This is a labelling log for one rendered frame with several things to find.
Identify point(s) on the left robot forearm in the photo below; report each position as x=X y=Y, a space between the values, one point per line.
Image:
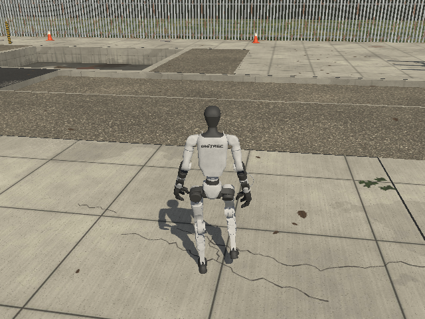
x=181 y=177

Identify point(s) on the robot right upper arm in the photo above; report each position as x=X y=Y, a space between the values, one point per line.
x=236 y=152

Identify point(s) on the right robot thigh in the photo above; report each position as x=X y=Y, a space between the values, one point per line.
x=227 y=194

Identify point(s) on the robot right hand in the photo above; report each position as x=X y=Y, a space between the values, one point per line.
x=247 y=198

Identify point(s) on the robot head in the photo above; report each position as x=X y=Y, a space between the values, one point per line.
x=212 y=117

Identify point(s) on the robot left upper arm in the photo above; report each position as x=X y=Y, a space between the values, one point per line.
x=188 y=151

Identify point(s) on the right robot forearm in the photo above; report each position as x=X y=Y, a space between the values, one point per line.
x=242 y=175

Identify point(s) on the robot left hand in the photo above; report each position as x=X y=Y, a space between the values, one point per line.
x=181 y=191

